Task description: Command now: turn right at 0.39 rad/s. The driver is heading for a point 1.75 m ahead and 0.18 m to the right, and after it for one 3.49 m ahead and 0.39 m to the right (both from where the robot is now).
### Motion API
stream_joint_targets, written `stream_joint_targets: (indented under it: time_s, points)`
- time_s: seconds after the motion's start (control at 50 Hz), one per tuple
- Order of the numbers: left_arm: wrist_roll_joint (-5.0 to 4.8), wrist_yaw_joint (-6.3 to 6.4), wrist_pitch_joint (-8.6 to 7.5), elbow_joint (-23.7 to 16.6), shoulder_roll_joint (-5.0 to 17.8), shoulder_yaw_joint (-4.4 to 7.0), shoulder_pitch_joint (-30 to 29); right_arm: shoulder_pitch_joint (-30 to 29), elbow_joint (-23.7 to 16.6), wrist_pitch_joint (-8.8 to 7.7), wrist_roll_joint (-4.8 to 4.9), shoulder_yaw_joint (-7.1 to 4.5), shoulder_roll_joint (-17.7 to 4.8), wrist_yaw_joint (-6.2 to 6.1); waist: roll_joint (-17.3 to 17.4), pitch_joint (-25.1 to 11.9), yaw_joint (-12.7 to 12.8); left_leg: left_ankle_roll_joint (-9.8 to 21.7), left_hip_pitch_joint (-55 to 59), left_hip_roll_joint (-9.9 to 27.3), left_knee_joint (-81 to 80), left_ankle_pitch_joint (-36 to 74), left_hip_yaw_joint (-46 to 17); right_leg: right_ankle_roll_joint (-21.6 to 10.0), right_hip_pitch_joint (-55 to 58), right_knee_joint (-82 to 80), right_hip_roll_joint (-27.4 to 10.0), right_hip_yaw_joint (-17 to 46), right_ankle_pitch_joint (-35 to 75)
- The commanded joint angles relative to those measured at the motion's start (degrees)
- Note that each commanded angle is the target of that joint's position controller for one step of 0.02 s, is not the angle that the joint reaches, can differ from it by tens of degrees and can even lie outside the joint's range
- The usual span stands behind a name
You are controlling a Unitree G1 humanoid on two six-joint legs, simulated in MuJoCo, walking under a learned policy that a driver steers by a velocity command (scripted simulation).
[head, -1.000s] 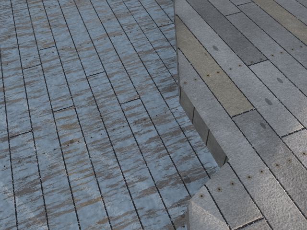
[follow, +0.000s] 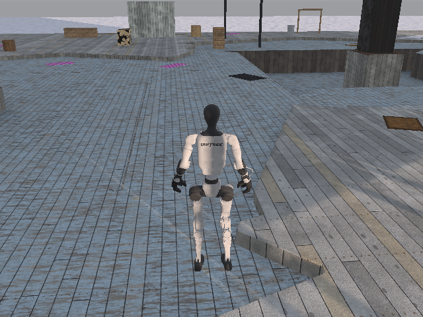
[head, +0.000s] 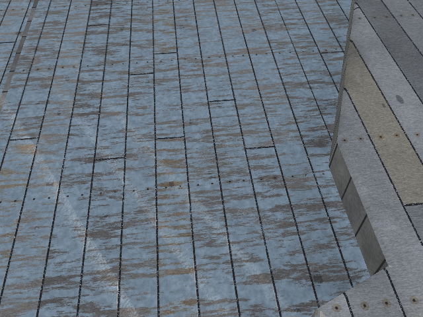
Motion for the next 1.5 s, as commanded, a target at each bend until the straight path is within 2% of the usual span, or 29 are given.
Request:
stream_joint_targets:
  time_s: [0.02, 0.08, 0.1, 0.14, 0.22, 0.3, 0.34, 0.36, 0.38, 0.42, 0.46, 0.78, 0.88, 0.9, 0.92, 0.94, 0.96, 1.0, 1.08, 1.12, 1.16, 1.2, 1.22, 1.26, 1.3, 1.32, 1.36, 1.42, 1.5]
  points:
    - [-0.52, 0.43, 0.0, -5.96, 8.49, 2.46, -2.58, 1.32, -4.07, -0.71, 0.18, -2.46, -6.28, -0.21, 1.57, -4.71, -0.36, 2.79, 5.46, 5.88, -4.59, 6.53, -5.5, -4.4, -5.16, -1.07, -4.19, 7.26, 7.52]
    - [-0.35, -0.29, 0.47, -6.7, 7.73, 2.47, -1.14, 1.22, -5.26, -0.98, -0.44, -3.0, -8.52, -0.43, 12.77, -5.47, -0.44, 14.65, 9.71, 23.86, -11.11, 20.95, -21.78, 0.21, -14.49, 20.28, -0.06, -2.32, -16.25]
    - [-0.47, -0.45, 0.75, -6.75, 9.71, 3.42, -1.34, 1.35, -5.98, -1.43, -0.56, -2.56, -8.03, -0.67, 9.16, -5.41, -0.96, 17.64, 9.26, 27.26, -11.22, 27.8, -23.01, 1.41, -16.92, 31.71, -1.54, -2.1, -21.5]
    - [-0.9, -0.62, 1.89, -6.2, 8.14, 3.33, -0.04, -2.1, -6.31, -1.73, 0.54, -2.48, -8.35, -0.87, 3.01, -3.93, 1.07, 14.2, 8.16, 23.59, -10.33, 26.76, -14.76, 2.54, -18.03, 33.52, -4.41, -1.96, -17.19]
    - [-0.67, -1.71, 2.4, -8.34, 5.08, 1.54, -2.65, -2.43, -5.62, -0.24, 0.51, -3.13, -10.32, -0.78, 7.28, -5.13, -1.06, 11.54, 7.98, 18.13, -9.61, 28.7, -3.04, 3.73, -11.54, 19.97, -5.13, -8.17, -10.61]
    - [-1.05, -2.53, 2.43, -8.26, 7.0, 1.94, 0.64, -0.5, -4.62, -0.21, 2.34, -3.57, -12.11, 0.09, 8.48, -7.23, -0.54, 9.36, 4.2, 19.02, -10.71, 0.33, -1.06, 0.3, -0.57, 3.8, -2.7, -13.43, -3.65]
    - [-0.82, -1.95, 2.06, -4.56, 8.75, 3.22, 9.69, -0.08, -3.93, -1.08, 2.11, -2.33, -8.06, 0.64, 3.87, -7.08, 2.64, 4.69, -6.2, 14.73, -0.6, -12.34, 4.87, -3.02, 13.35, -3.7, -0.2, -13.12, -3.8]
    - [-0.91, -1.22, 1.52, -4.09, 13.65, 4.54, 15.57, -2.29, -5.5, -1.66, 0.17, -0.95, -3.68, 1.23, -10.16, -5.83, 4.5, -1.03, -20.99, 8.84, 22.16, -19.25, 11.41, -8.66, 21.32, -10.39, -13.12, 8.02, -7.58]
    - [1.12, -1.99, -0.62, -6.13, 18.88, 4.96, 15.67, -7.62, -10.18, -3.09, 0.58, -0.98, -4.29, 1.17, -15.03, -4.89, 5.35, -2.26, -36.32, 1.84, 32.41, -22.26, 2.84, -20.47, 19.92, -19.6, -24.62, 36.05, -17.74]
    - [1.31, -2.11, -2.96, -5.86, 10.97, 2.63, 11.43, -8.37, -8.95, -4.79, 3.18, -2.37, -9.45, 1.68, -7.87, 0.95, 3.43, 0.02, -38.81, 7.26, 34.8, -10.96, -1.87, -18.21, 16.39, -22.88, -23.14, 29.87, -24.33]
    - [0.69, -1.33, -3.14, -6.0, 8.73, 1.51, 8.74, -5.89, -6.37, -5.34, 0.93, -2.46, -8.66, 1.58, -5.48, 1.59, 1.65, -0.92, -34.52, 9.14, 30.14, -0.42, -1.21, -13.8, 14.41, -21.78, -17.74, 19.14, -12.64]
    - [1.12, 0.16, -2.66, 1.24, 9.39, 1.49, 17.12, -16.48, -6.81, -5.65, 2.48, 1.09, -2.16, 6.54, -4.65, 6.02, 6.45, -0.54, -28.31, 5.39, 2.93, 17.02, 5.49, -8.73, 21.56, -22.25, -17.07, -7.21, 28.22]
    - [1.03, 2.21, -1.05, 0.61, 12.97, 2.29, 14.22, 0.94, -3.72, -4.88, 1.43, -2.13, -8.76, 6.2, -8.45, -8.42, -4.34, 5.81, -1.9, -2.19, -0.02, 11.82, 9.95, -4.79, 23.18, 4.89, -15.72, -12.89, 72.8]
    - [1.37, 2.22, -1.67, -0.15, 12.64, 1.95, 13.77, 9.38, -2.23, -4.47, 1.9, -3.21, -10.97, 5.12, -5.36, -13.11, -8.71, 8.27, 16.73, 1.4, -1.64, 16.24, 2.77, -2.98, 9.86, 18.2, -13.76, -13.09, 60.68]
    - [3.75, 0.98, -3.03, -2.81, 4.03, -0.44, 17.86, 15.39, -1.35, -4.28, 1.84, -4.29, -17.01, 4.2, 12.02, -20.97, -4.61, 18.07, 40.85, 17.57, 0.46, 20.93, -24.18, 1.05, -14.91, 43.01, -2.29, -11.82, 0.77]
    - [1.78, -0.21, -5.13, -2.35, 6.1, -0.94, 17.6, 17.37, -1.07, -4.51, 1.54, -3.7, -13.79, 3.76, 9.75, -31.14, -7.62, 26.05, 48.18, 24.66, -8.15, 10.64, -44.04, 2.26, -25.08, 59.65, 2.42, -1.35, -17.77]
    - [-0.91, -1.0, -6.45, -3.9, 8.82, 0.2, 11.39, 15.05, -0.82, -4.4, 1.29, -3.11, -10.77, 3.27, 5.05, -21.14, -8.57, 21.72, 41.42, 21.15, -10.72, 5.9, -34.78, 1.15, -31.47, 59.66, -1.99, 0.03, -13.08]
    - [0.3, -0.45, -7.6, -6.93, 7.35, -0.27, 4.04, 7.75, -2.43, -4.26, 1.91, -2.04, -8.43, 2.88, -2.33, -7.89, -4.24, 17.69, 21.5, 15.9, -14.74, 6.58, -25.02, 0.64, -30.77, 54.76, -5.68, -3.38, -7.44]
    - [0.79, -0.65, -5.59, -10.03, 2.09, -1.37, 6.8, 6.94, -0.96, -3.44, 1.68, -0.25, -4.7, 2.02, 2.98, -0.52, 1.42, 18.85, 5.58, 14.11, -14.3, 24.0, -21.38, 2.57, -41.52, 83.15, -5.04, -6.16, -9.0]
    - [1.62, 1.42, -6.59, -18.87, 1.51, -1.98, -5.12, 18.75, 0.59, -4.34, 2.28, -0.79, -5.81, 0.34, 5.21, -4.43, -4.62, 18.26, 25.22, 13.5, -9.98, 37.9, -30.28, 4.37, -50.76, 79.68, -5.12, -0.37, -11.19]
    - [1.22, 0.72, -6.55, -21.03, 2.58, -2.46, -9.48, 19.83, 1.23, -4.4, 2.59, -0.95, -4.69, -1.68, 2.09, -7.55, -2.3, 16.64, 33.91, 13.64, -9.12, 30.11, -27.32, 2.78, -52.06, 57.08, -5.57, 0.36, -12.6]
    - [2.46, -0.96, -6.12, -21.74, 0.53, -3.8, -11.03, 7.27, -2.13, -2.09, 3.79, -1.06, -5.45, -2.9, -0.5, -6.42, 2.27, 13.2, 17.71, 15.29, -11.21, 32.2, -24.53, 0.63, -36.17, 26.87, -6.79, -0.78, -10.9]
    - [2.63, -1.23, -6.96, -20.51, 1.41, -2.59, -13.31, 12.03, -1.21, -1.15, 3.55, -1.0, -3.29, -2.18, 1.54, -7.93, -1.41, 12.09, 15.18, 13.35, -9.24, 39.02, -24.9, 0.12, -27.0, 25.2, -5.65, -1.0, 0.36]
    - [1.28, -1.13, -6.05, -17.84, 3.47, -1.02, -7.35, 7.44, -1.65, -0.59, 4.17, -2.79, -9.23, -2.36, 8.08, -7.81, 2.46, 7.31, 8.98, 9.35, -10.09, 32.07, -22.12, 0.59, -9.23, -0.86, -0.45, -0.94, 9.15]
    - [0.95, 0.04, -4.94, -13.32, 6.63, 0.69, 0.75, 5.55, -2.48, -0.91, 3.05, -3.41, -9.86, -1.66, 4.69, -9.45, 4.92, 4.56, 9.11, 8.63, -4.94, 36.2, -20.71, -0.25, 2.73, -11.43, -0.95, -3.99, 23.03]
    - [2.19, 0.81, -4.84, -12.77, 7.96, 1.23, 1.04, 8.41, -2.28, -1.59, 2.6, -2.55, -5.79, -0.86, 0.83, -11.71, 3.19, 2.95, 3.44, 5.45, 1.42, 30.43, -19.24, -0.75, 13.05, -8.6, -3.88, -5.33, 30.21]
    - [5.14, 0.98, -3.72, -12.41, 7.46, 1.03, 6.96, 16.68, -3.4, -2.31, 1.61, -0.38, 0.09, 0.18, -18.85, -25.71, 1.68, -2.55, -17.04, -6.95, 32.14, -30.19, -15.13, -14.3, 34.81, -2.73, -30.68, 23.79, 71.83]
    - [1.9, -1.1, -2.68, -12.37, 2.19, 0.04, -1.96, 14.53, -0.86, 1.26, 0.95, -2.73, -7.05, -0.83, -2.64, -10.85, -1.88, -7.14, -22.14, -0.27, 46.35, -18.99, -11.66, -12.35, 15.67, -6.83, -23.03, 16.95, 36.76]
    - [3.38, -1.38, -3.23, -9.02, 0.9, -0.42, -5.72, 11.77, -0.75, 2.34, 1.45, -2.18, -2.46, -1.01, -5.88, -5.4, -4.5, -8.36, -10.99, 2.51, 37.26, -3.94, -7.44, -7.83, -0.41, -13.01, -12.97, 2.93, 29.92]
